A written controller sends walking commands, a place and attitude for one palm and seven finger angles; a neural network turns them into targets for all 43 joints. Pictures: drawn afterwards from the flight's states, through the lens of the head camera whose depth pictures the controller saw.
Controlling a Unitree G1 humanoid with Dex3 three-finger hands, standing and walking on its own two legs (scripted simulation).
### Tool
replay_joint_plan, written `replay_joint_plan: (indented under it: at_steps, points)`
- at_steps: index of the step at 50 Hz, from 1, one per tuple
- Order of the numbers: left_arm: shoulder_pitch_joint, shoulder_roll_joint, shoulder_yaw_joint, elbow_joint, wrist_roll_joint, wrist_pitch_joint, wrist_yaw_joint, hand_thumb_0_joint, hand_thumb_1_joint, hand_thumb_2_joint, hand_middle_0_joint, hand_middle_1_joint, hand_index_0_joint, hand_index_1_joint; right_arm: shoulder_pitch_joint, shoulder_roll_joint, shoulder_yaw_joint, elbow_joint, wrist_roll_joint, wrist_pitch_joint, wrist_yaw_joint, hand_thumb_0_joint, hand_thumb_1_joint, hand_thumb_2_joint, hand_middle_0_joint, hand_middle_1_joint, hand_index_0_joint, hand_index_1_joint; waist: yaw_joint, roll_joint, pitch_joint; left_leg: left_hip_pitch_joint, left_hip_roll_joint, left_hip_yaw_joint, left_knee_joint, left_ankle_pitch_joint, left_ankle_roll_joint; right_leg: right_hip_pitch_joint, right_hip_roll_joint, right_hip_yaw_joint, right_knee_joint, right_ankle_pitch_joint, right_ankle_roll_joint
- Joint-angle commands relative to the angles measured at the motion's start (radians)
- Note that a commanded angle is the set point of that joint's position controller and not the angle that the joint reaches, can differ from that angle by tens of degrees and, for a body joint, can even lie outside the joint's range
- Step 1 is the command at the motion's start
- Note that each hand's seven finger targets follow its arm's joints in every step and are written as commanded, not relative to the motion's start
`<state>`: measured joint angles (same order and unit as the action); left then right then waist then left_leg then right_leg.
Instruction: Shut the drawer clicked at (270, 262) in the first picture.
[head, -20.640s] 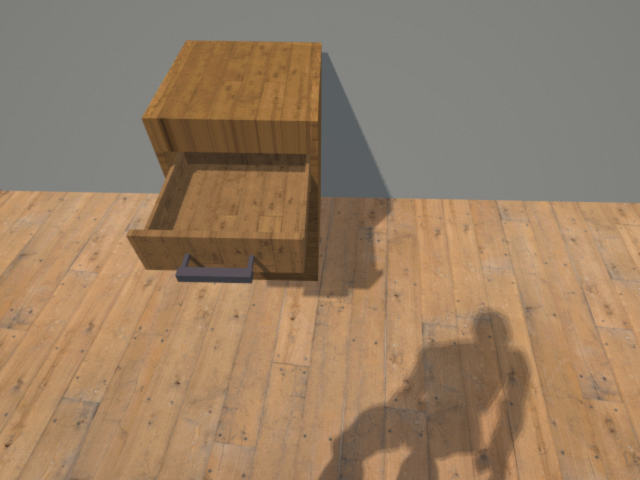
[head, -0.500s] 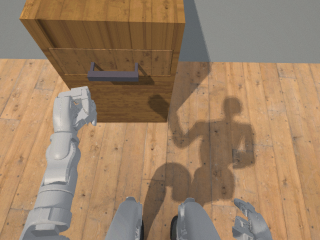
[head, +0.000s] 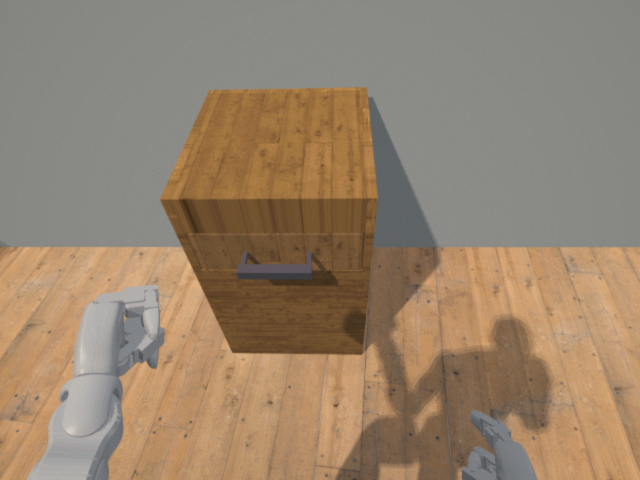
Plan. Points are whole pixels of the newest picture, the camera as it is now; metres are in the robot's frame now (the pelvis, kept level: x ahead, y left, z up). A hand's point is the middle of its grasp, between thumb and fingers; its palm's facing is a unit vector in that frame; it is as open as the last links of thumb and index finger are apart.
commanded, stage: draw the hand back to the body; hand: left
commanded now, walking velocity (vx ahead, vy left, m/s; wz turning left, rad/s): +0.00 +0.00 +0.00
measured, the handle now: (276, 263) +0.59 +0.15 -0.22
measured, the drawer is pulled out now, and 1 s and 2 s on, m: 0.00 0.00 0.00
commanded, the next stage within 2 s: step back with the hand held close in 0.50 s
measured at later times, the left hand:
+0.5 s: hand (40, 376) +0.18 +0.24 +0.18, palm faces +0.43 -0.81 -0.39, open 3.2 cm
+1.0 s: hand (52, 403) +0.16 +0.23 +0.16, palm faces +0.25 -0.83 -0.50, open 3.2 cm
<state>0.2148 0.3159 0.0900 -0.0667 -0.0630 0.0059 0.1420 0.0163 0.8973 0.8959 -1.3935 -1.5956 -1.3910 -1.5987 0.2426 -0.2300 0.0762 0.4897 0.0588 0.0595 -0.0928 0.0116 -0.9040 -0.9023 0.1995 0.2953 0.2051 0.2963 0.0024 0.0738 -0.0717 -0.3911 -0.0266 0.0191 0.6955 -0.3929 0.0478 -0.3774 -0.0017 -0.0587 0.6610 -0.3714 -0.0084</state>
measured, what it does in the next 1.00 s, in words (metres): stands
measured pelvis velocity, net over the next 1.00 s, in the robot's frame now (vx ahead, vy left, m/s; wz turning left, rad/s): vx -0.03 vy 0.00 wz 0.00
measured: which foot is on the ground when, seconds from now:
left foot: down 0.00-1.00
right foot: down 0.00-1.00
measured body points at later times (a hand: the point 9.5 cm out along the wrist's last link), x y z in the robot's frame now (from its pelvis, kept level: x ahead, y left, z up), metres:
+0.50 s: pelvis +0.00 -0.01 +0.02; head -0.02 -0.04 +0.47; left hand +0.15 +0.28 +0.20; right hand +0.20 -0.22 -0.06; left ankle -0.02 +0.09 -0.72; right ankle -0.02 -0.12 -0.72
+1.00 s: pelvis -0.03 +0.00 +0.02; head +0.00 -0.01 +0.47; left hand +0.14 +0.27 +0.19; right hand +0.13 -0.26 -0.07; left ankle -0.02 +0.08 -0.72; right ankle -0.02 -0.12 -0.72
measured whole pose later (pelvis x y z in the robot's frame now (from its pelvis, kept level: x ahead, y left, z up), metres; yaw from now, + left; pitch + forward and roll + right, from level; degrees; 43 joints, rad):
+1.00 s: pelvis -0.03 +0.00 +0.02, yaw +0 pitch +1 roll -1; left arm 0.68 0.40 0.32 -0.56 -0.06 -0.18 0.12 0.01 0.89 0.89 -1.40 -1.59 -1.40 -1.60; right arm 0.21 -0.26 -0.02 0.56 0.02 -0.02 -0.08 0.01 -0.91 -0.90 0.20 0.30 0.20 0.30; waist -0.01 0.04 0.04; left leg -0.27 -0.04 0.03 0.48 -0.24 0.05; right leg -0.27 -0.01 -0.05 0.46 -0.22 0.00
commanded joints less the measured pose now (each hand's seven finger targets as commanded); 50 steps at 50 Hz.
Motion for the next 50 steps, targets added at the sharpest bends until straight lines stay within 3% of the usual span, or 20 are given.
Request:
replay_joint_plan:
  at_steps: [1,3,8,13,16,18,21,23,27,29,31,32,33,34,36,38,41,45,48,50]
  points:
    - [0.077,0.137,0.111,-0.287,-0.017,-0.050,-0.012,0.000,0.900,0.900,-1.400,-1.600,-1.400,-1.600,-0.127,-0.107,-0.055,-0.150,-0.009,-0.088,0.005,0.000,-0.900,-0.900,0.200,0.300,0.200,0.300,0.017,-0.091,-0.092,0.151,0.061,-0.070,-0.168,0.379,-0.024,0.160,-0.018,0.006,-0.134,0.334,-0.021]
    - [0.099,0.175,0.165,-0.332,-0.022,-0.054,-0.017,0.000,0.900,0.900,-1.400,-1.600,-1.400,-1.600,-0.144,-0.108,-0.058,-0.139,-0.012,-0.099,0.006,0.000,-0.900,-0.900,0.200,0.300,0.200,0.300,0.023,-0.089,-0.050,0.156,0.060,-0.066,-0.193,0.355,-0.021,0.173,-0.017,0.011,-0.169,0.323,-0.021]
    - [0.127,0.237,0.263,-0.561,-0.027,-0.082,-0.013,0.000,0.900,0.900,-1.400,-1.600,-1.400,-1.600,-0.146,-0.090,-0.056,-0.127,-0.023,-0.148,0.011,0.000,-0.900,-0.900,0.200,0.300,0.200,0.300,0.037,0.011,-0.077,0.235,0.056,-0.064,-0.227,0.414,-0.026,0.233,-0.016,0.019,-0.205,0.360,-0.023]
    - [0.225,0.213,0.285,-0.669,-0.027,-0.098,-0.013,0.000,0.900,0.900,-1.400,-1.600,-1.400,-1.600,-0.145,-0.083,-0.061,-0.106,-0.026,-0.198,0.022,0.000,-0.900,-0.900,0.200,0.300,0.200,0.300,0.040,0.041,-0.045,0.278,0.059,-0.059,-0.242,0.471,-0.029,0.241,-0.013,0.020,-0.233,0.393,-0.021]
    - [0.275,0.226,0.334,-0.706,-0.029,-0.113,-0.011,0.000,0.900,0.900,-1.400,-1.600,-1.400,-1.600,-0.147,-0.082,-0.068,-0.094,-0.027,-0.215,0.025,0.000,-0.900,-0.900,0.200,0.300,0.200,0.300,0.048,0.016,-0.031,0.285,0.063,-0.056,-0.252,0.473,-0.029,0.249,-0.011,0.016,-0.235,0.402,-0.019]
    - [0.314,0.140,0.281,-0.548,-0.031,-0.096,-0.023,0.000,0.900,0.900,-1.400,-1.600,-1.400,-1.600,-0.150,-0.087,-0.076,-0.073,-0.028,-0.204,0.026,0.000,-0.900,-0.900,0.200,0.300,0.200,0.300,0.035,-0.105,0.066,0.251,0.063,-0.050,-0.257,0.399,-0.022,0.214,-0.004,0.012,-0.259,0.373,-0.016]
    - [0.261,0.126,0.268,-0.483,-0.031,-0.097,-0.029,0.000,0.900,0.900,-1.400,-1.600,-1.400,-1.600,-0.154,-0.098,-0.082,-0.069,-0.024,-0.177,0.022,0.000,-0.900,-0.900,0.200,0.300,0.200,0.300,0.024,-0.121,0.140,0.214,0.058,-0.049,-0.276,0.267,-0.012,0.176,-0.011,0.018,-0.281,0.260,-0.008]
    - [0.229,0.152,0.279,-0.504,-0.028,-0.109,-0.029,0.000,0.900,0.900,-1.400,-1.600,-1.400,-1.600,-0.164,-0.101,-0.083,-0.074,-0.025,-0.174,0.015,0.000,-0.900,-0.900,0.200,0.300,0.200,0.300,0.031,-0.089,0.113,0.226,0.055,-0.050,-0.280,0.236,-0.010,0.185,-0.012,0.029,-0.289,0.219,-0.009]
    - [0.213,0.217,0.315,-0.693,-0.020,-0.140,-0.012,0.000,0.900,0.900,-1.400,-1.600,-1.400,-1.600,-0.173,-0.089,-0.074,-0.094,-0.035,-0.211,0.011,0.000,-0.900,-0.900,0.200,0.300,0.200,0.300,0.059,0.037,-0.083,0.285,0.045,-0.054,-0.278,0.300,-0.010,0.284,-0.024,0.040,-0.251,0.284,-0.018]
    - [0.223,0.225,0.313,-0.736,-0.018,-0.140,-0.003,0.000,0.900,0.900,-1.400,-1.600,-1.400,-1.600,-0.171,-0.085,-0.064,-0.091,-0.037,-0.233,0.009,0.000,-0.900,-0.900,0.200,0.300,0.200,0.300,0.058,0.082,-0.080,0.276,0.045,-0.059,-0.282,0.307,-0.018,0.292,-0.025,0.037,-0.250,0.290,-0.021]
    - [0.264,0.214,0.315,-0.690,-0.018,-0.134,0.002,0.000,0.900,0.900,-1.400,-1.600,-1.400,-1.600,-0.172,-0.078,-0.065,-0.079,-0.036,-0.246,0.008,0.000,-0.900,-0.900,0.200,0.300,0.200,0.300,0.057,0.024,-0.022,0.259,0.047,-0.054,-0.278,0.326,-0.017,0.275,-0.022,0.034,-0.256,0.316,-0.022]
    - [0.087,0.360,0.481,-0.778,-0.017,-0.190,0.009,0.000,0.900,0.900,-1.400,-1.600,-1.400,-1.600,-0.150,-0.111,-0.080,-0.103,-0.041,-0.220,0.013,0.000,-0.900,-0.900,0.200,0.300,0.200,0.300,0.012,-0.053,0.088,0.165,0.063,-0.078,-0.255,0.231,0.009,0.196,-0.086,0.175,-0.337,0.338,-0.023]
    - [0.080,0.352,0.489,-0.691,-0.011,-0.212,0.008,0.000,0.900,0.900,-1.400,-1.600,-1.400,-1.600,-0.134,-0.088,-0.081,-0.081,-0.041,-0.211,0.011,0.000,-0.900,-0.900,0.200,0.300,0.200,0.300,0.003,-0.089,0.129,0.154,0.057,-0.084,-0.231,0.182,0.001,0.157,-0.122,0.200,-0.372,0.306,-0.037]
    - [0.202,0.262,0.424,-0.553,-0.006,-0.207,0.001,0.000,0.900,0.900,-1.400,-1.600,-1.400,-1.600,-0.135,-0.091,-0.090,-0.053,-0.047,-0.201,0.011,0.000,-0.900,-0.900,0.200,0.300,0.200,0.300,-0.006,-0.156,0.167,0.165,0.058,-0.087,-0.210,0.189,0.001,0.107,-0.135,0.199,-0.387,0.289,-0.040]
    - [0.310,0.165,0.348,-0.459,-0.003,-0.208,-0.010,0.000,0.900,0.900,-1.400,-1.600,-1.400,-1.600,-0.136,-0.100,-0.103,-0.048,-0.045,-0.177,0.021,0.000,-0.900,-0.900,0.200,0.300,0.200,0.300,-0.012,-0.139,0.137,0.181,0.067,-0.080,-0.204,0.224,-0.001,0.101,-0.139,0.178,-0.378,0.289,-0.034]
    - [0.374,0.134,0.329,-0.445,-0.005,-0.226,-0.017,0.000,0.900,0.900,-1.400,-1.600,-1.400,-1.600,-0.149,-0.109,-0.117,-0.047,-0.044,-0.165,0.028,0.000,-0.900,-0.900,0.200,0.300,0.200,0.300,-0.007,-0.062,0.086,0.168,0.083,-0.085,-0.245,0.288,0.002,0.151,-0.122,0.131,-0.334,0.340,-0.021]
    - [0.441,0.175,0.357,-0.529,-0.007,-0.246,-0.015,0.000,0.900,0.900,-1.400,-1.600,-1.400,-1.600,-0.168,-0.114,-0.128,-0.066,-0.039,-0.141,0.035,0.000,-0.900,-0.900,0.200,0.300,0.200,0.300,0.005,-0.069,-0.031,0.154,0.103,-0.092,-0.282,0.384,0.010,0.247,-0.101,0.085,-0.262,0.407,-0.002]
    - [0.458,0.255,0.411,-0.716,-0.008,-0.269,0.003,0.000,0.900,0.900,-1.400,-1.600,-1.400,-1.600,-0.172,-0.121,-0.127,-0.109,-0.037,-0.136,0.023,0.000,-0.900,-0.900,0.200,0.300,0.200,0.300,0.014,-0.050,-0.142,0.134,0.109,-0.108,-0.279,0.476,0.012,0.324,-0.091,0.082,-0.201,0.483,-0.002]
    - [0.447,0.307,0.450,-0.790,-0.009,-0.275,0.019,0.000,0.900,0.900,-1.400,-1.600,-1.400,-1.600,-0.168,-0.125,-0.125,-0.118,-0.039,-0.142,0.009,0.000,-0.900,-0.900,0.200,0.300,0.200,0.300,0.017,0.035,-0.167,0.116,0.123,-0.124,-0.279,0.512,0.012,0.329,-0.078,0.081,-0.163,0.489,0.002]
    - [0.460,0.284,0.440,-0.768,-0.010,-0.277,0.022,0.000,0.900,0.900,-1.400,-1.600,-1.400,-1.600,-0.153,-0.115,-0.125,-0.110,-0.041,-0.144,0.004,0.000,-0.900,-0.900,0.200,0.300,0.200,0.300,0.013,0.039,-0.146,0.111,0.129,-0.131,-0.283,0.526,0.011,0.305,-0.067,0.074,-0.150,0.461,0.005]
